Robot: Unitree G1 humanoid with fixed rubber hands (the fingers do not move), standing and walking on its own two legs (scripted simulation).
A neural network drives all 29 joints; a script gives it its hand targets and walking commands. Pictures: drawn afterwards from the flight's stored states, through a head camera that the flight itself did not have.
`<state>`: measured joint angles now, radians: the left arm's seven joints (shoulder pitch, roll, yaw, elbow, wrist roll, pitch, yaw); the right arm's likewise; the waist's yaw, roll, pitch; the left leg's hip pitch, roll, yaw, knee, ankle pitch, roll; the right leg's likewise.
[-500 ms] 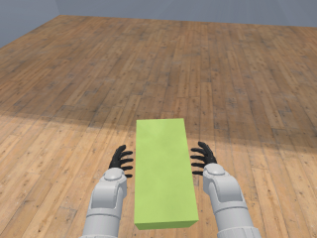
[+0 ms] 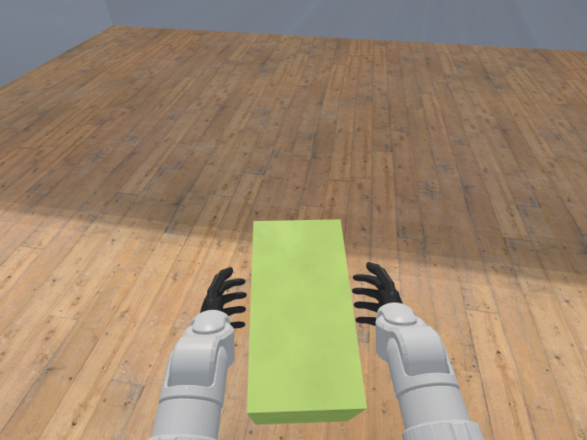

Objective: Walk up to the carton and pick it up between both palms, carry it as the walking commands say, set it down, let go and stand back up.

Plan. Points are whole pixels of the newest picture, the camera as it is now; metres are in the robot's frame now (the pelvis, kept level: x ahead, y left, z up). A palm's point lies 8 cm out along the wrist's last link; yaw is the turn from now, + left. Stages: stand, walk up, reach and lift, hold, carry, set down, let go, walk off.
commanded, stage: carry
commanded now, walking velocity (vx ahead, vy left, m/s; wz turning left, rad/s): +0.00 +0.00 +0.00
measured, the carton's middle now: (299, 318) +0.35 +0.00 -0.06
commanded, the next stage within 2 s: none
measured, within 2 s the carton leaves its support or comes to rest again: neither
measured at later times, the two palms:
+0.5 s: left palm (211, 322) +0.29 +0.12 +0.04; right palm (386, 314) +0.29 -0.12 +0.04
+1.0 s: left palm (178, 378) +0.20 +0.14 +0.08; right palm (383, 344) +0.24 -0.09 +0.07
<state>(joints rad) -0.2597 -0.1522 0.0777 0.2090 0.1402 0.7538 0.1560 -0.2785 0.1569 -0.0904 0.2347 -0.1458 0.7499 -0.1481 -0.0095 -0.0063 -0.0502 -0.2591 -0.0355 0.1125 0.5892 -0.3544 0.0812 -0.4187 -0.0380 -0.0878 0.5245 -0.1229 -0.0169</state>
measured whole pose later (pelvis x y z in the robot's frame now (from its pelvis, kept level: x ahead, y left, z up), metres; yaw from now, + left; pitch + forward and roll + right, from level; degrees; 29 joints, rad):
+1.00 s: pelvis -0.06 -0.02 -0.01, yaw +7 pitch +2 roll -1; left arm -0.25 -0.15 0.02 -0.24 0.03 1.16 0.27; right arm -0.24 0.15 0.01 -0.25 -0.07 1.18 -0.26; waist 0.02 0.03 -0.02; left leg -0.45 -0.06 -0.01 0.70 -0.28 0.07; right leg -0.51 -0.04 -0.06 0.92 -0.48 0.06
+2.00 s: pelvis -0.40 -0.07 +0.01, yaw +42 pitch +1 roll +2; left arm -0.29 -0.16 0.01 -0.30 0.09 1.18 0.28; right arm -0.31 0.17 -0.03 -0.32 -0.01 1.20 -0.29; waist -0.09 -0.02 0.05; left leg -0.48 0.03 0.07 0.92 -0.46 -0.04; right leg -0.32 -0.19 -0.17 0.59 -0.26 0.05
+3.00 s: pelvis -0.76 -0.29 -0.01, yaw +76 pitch +2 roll -2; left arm -0.30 -0.16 0.03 -0.28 0.03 1.20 0.30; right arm -0.37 0.19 -0.09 -0.18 -0.10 1.16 -0.25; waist 0.08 0.02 0.04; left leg -0.53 -0.03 -0.06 0.54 -0.05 0.03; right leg -0.47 -0.02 -0.06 0.96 -0.48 0.04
